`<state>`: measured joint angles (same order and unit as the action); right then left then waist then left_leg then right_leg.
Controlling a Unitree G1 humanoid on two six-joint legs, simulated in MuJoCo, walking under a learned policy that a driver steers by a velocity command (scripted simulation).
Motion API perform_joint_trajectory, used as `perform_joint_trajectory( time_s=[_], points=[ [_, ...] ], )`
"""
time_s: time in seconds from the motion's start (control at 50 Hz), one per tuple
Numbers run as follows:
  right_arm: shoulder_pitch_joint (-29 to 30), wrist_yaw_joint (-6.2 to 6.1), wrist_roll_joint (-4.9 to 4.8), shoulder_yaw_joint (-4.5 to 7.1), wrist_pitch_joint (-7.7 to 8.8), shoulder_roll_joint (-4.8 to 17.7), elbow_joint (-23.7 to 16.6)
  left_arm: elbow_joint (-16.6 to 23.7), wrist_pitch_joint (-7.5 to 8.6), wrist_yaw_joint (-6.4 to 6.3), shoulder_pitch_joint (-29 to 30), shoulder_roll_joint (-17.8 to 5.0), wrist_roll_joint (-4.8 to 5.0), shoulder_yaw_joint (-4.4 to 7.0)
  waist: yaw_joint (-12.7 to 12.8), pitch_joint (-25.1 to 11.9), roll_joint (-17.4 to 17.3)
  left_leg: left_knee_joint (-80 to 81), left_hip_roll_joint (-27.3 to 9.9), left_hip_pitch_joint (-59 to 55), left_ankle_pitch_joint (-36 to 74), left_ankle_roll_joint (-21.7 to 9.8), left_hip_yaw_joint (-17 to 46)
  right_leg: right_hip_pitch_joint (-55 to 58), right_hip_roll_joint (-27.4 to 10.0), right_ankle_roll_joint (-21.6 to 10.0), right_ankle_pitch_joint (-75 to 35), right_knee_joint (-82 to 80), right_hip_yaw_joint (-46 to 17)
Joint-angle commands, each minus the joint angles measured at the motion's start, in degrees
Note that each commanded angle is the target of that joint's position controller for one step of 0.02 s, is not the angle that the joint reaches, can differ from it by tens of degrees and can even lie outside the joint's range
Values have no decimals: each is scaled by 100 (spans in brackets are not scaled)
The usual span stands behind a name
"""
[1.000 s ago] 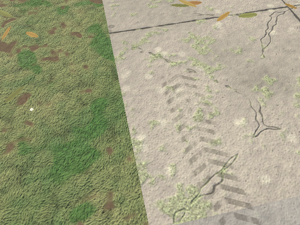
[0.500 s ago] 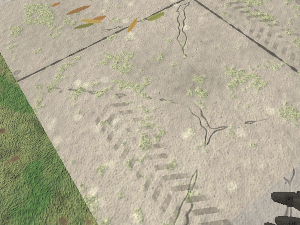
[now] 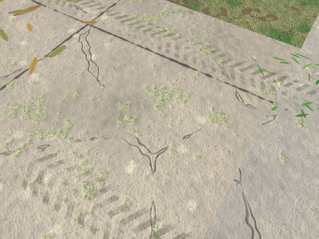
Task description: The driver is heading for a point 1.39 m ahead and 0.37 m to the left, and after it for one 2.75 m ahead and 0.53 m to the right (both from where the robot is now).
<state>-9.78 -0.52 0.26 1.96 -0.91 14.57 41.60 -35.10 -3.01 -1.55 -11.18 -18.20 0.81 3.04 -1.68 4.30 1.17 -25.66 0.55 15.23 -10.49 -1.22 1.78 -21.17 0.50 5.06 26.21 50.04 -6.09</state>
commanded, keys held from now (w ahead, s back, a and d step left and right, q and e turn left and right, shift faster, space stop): w+shift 0.20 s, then w+q+shift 0.58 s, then w+shift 0.22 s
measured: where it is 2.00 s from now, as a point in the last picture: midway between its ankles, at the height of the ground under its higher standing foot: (61, 77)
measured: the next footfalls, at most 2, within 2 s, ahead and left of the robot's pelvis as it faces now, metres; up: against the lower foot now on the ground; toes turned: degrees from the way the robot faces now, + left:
right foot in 0.10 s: +0.00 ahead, -0.13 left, +0.00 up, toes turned +0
left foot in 0.56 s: +0.44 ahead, +0.14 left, +0.00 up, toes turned +14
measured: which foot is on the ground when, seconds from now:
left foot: down 0.00-0.10, up 0.12-0.54, down 0.56-1.00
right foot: up 0.00-0.08, down 0.10-0.58, up 0.60-1.00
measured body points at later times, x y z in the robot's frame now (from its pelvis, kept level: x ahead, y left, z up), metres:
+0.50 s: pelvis +0.20 +0.01 -0.03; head +0.24 +0.00 +0.41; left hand +0.13 +0.27 -0.15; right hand +0.45 -0.19 -0.12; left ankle +0.41 +0.16 -0.70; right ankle -0.04 -0.13 -0.74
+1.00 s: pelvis +0.64 +0.12 -0.03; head +0.66 +0.14 +0.42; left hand +0.77 +0.44 -0.07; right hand +0.78 -0.13 -0.14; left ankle +0.40 +0.12 -0.74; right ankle +0.88 +0.09 -0.73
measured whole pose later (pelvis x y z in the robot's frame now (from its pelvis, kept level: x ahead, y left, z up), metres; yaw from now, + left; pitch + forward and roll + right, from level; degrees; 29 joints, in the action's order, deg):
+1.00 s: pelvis +0.64 +0.12 -0.03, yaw +30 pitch +2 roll +0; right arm -25.8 -0.4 -1.3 3.1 3.6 16.9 44.2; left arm -31.9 8.4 0.6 -1.6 -16.4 0.8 0.2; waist -5.8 1.3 1.0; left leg -21.3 6.0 -8.0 -28.5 -6.0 15.3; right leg -32.8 -1.4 0.5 -5.5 27.3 -2.9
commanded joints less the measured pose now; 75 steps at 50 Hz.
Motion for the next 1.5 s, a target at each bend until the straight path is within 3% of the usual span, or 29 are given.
perform_joint_trajectory(
  time_s=[0.02, 0.1, 0.12, 0.14, 0.2, 0.44, 0.5, 0.54, 0.56, 0.58, 0.6, 0.62, 0.64, 0.68, 0.74, 0.8, 0.86, 0.94, 0.98, 1.02, 1.04, 1.06, 1.08, 1.12, 1.18, 1.28, 1.42, 1.48, 1.5],
  points=[
    [-108, 15, -144, 350, 31, 1371, -281, 302, 146, 62, -158, -488, 49, 83, -67, -914, -1510, 1264, -1251, -414, -1910, -1099, 1480, 612, 154, -188, 88, -1139, 704],
    [176, 36, -188, 187, 176, 889, -361, -347, 389, 118, -1270, -398, 14, 57, 656, -367, -560, 301, -842, 1826, -2423, -470, 973, 2998, -250, -1044, -676, -3081, 317],
    [419, 134, -85, -5, 333, 220, -555, -472, 448, 69, -1901, -619, -10, 90, 853, -679, 740, -1886, -242, 2838, -2075, -50, 25, 3814, -1528, -1340, 392, -3507, -1371],
    [923, 158, -263, 102, 527, 563, -972, -414, 556, 163, -1774, -1239, -101, 270, 885, 36, 1119, -2545, -136, 4275, -1789, -28, -53, 3175, -2354, -2144, 1957, -4139, -3226],
    [597, 212, -207, 217, 704, 869, -754, -297, 825, 169, -1183, -583, -89, 74, 522, 310, 645, -3321, -635, 4506, -411, -34, 254, 3007, -1831, -1835, 950, -4220, -2203],
    [1499, 611, -271, -9, 587, 389, -1078, -824, 921, 132, -1670, -553, -116, -3, 796, 831, 344, -1632, -303, 3194, 1745, -146, -514, 2318, -1421, -1137, -2317, -4873, 1249],
    [1555, 643, -266, 37, 588, 544, -1291, -930, 797, 58, -1644, -900, -192, 47, 494, 365, 787, -1426, 272, 2388, 894, -558, -1195, 3032, -1531, -1003, -7100, -3818, 1642],
    [213, 581, -318, 252, 489, 1023, -1112, -913, 641, -44, -1504, -1153, -263, 118, -354, -604, 1201, -1646, 662, 943, 123, -856, -1348, 3213, -1663, -925, -9747, -1794, 1708],
    [-1206, 504, -348, 472, 436, 1468, -755, -810, 625, -71, -1305, -1226, -233, 137, -1052, -1335, 912, -1247, 742, -1124, 396, -1093, -1071, 2262, -1518, -822, -9553, -165, 1729],
    [-1982, 358, -357, 565, 307, 1743, -459, -652, 765, -68, -1480, -829, -298, 25, -1023, -1766, -169, -1325, -41, -3287, -483, -1281, 543, 212, -1032, -679, -4914, 1722, 1386],
    [-1719, 305, -311, 610, 345, 2003, -624, -306, 1053, 84, -1845, -88, -116, -228, -333, -2606, -1961, 47, -1535, -4815, -2905, -2535, 4294, -2060, 279, -418, 44, 3960, 524],
    [-1973, 264, -190, 494, 397, 1459, -605, -119, 1320, 160, -831, -787, 10, -115, -883, -2803, -969, 891, -1483, -4585, -3674, -2130, 4991, -2420, 23, -721, -394, 3983, -499],
    [-1957, 250, -67, 469, 475, 1402, -537, 184, 1409, 159, -178, -723, 210, -120, -757, -1697, -581, 1111, -1404, -3655, -3017, -1875, 4467, -2667, -126, -792, -567, 3742, -371],
    [-1151, 256, -16, 405, 596, 1217, -630, 149, 1417, 87, -149, -465, -28, -160, 12, -682, 448, 1186, -921, -1542, -1466, -1754, 3277, -2034, -536, -783, -873, 2719, -351],
    [-645, 176, -108, 292, 569, 858, -722, 65, 1134, 129, -508, -461, -141, -111, 499, -32, -133, 1592, -454, -30, -1107, -1863, 2545, -1668, -731, -460, -876, 1997, -197],
    [-660, 25, -179, 273, 600, 901, -609, 459, 1105, 122, 434, -308, -300, -173, 299, 523, -176, 1749, -25, 1250, -180, -1683, 1717, -1217, -591, -133, -2147, 402, 310],
    [-1203, -10, -235, 297, 621, 957, -304, 610, 1205, 209, 1154, -7, -229, -256, -245, 216, -322, 1732, 41, 1538, -77, -1301, 1353, 158, -264, -113, -4119, -1237, 615],
    [-1613, -32, -272, 320, 565, 992, 20, 748, 1225, 205, 1557, -410, 7, -81, -399, 193, -622, 1225, -518, -598, 541, -1092, 1763, -418, -272, -290, -3831, -2298, 291],
    [-1614, -26, -122, 354, 451, 1143, 106, 631, 1219, 191, 861, -734, 55, 110, 32, -292, -806, 292, -760, -1546, 3070, -938, 1755, -28, -62, -555, -2891, -2177, 477],
    [-1041, 54, 163, 251, 378, 1050, -91, 254, 1085, 79, -1469, -1035, 133, 275, 1355, -1784, -924, -2531, -546, -561, 4138, -660, 1427, 2759, -524, -1007, -1944, -1416, 280],
    [-2283, 105, -73, 4, 503, 111, -151, -56, 1072, 141, -2040, -1583, -92, 398, 700, -2982, 1666, -5245, 468, 1680, 428, -240, 1004, 5136, -2041, -2137, 515, -2031, -2956],
    [-2222, 114, -324, -98, 558, 260, -61, -198, 1108, 267, -2321, -1056, -74, 308, 888, -3120, 2276, -5778, 461, 2524, -1507, -286, 1044, 5311, -2247, -2059, 2262, -3325, -4703],
    [-1206, 103, -416, 11, 580, 782, -234, -200, 1068, 209, -1894, -625, -38, 219, 1039, -1887, 1496, -5835, 83, 3058, -1226, -400, 810, 4547, -2106, -1790, 1855, -3430, -3907],
    [9, 143, -175, -30, 700, 726, -566, -308, 984, 235, -1522, -534, -181, 167, 907, -635, -124, -5261, -229, 3015, -917, -462, 553, 2875, -1605, -1711, 47, -3479, -2496],
    [-297, 208, -232, -56, 613, 436, -468, -419, 1025, 325, -1081, -65, -128, -2, 211, -217, 248, -4509, -633, 2571, -640, -439, 536, 1743, -1230, -1736, -513, -3935, -1664],
    [546, 239, -46, -160, 642, 369, -723, -621, 1113, 249, -1136, -436, -19, 75, 173, 453, 49, -2817, -825, 2916, 964, -104, 214, 1005, -1052, -1755, -1768, -4592, -562],
    [1877, 424, -131, -33, 873, 554, -1204, -1136, 893, 114, -2070, -605, 121, 69, 473, 507, 135, -324, -126, 1443, 2044, -61, -99, 1995, -1213, -1482, -3484, -4570, -119],
    [209, 252, -243, 285, 794, 1151, -967, -1257, 686, 89, -1929, -992, -120, 128, -627, -801, 861, -576, 197, -540, 731, -288, -270, 2329, -1198, -1174, -6499, -2133, -69],
    [-1226, 136, -219, 376, 710, 1346, -650, -1103, 662, 69, -1686, -771, -234, 44, -1315, -1668, 813, -1219, -529, -2721, 349, -408, 279, 815, -1009, -990, -5448, -290, -75]
  ],
)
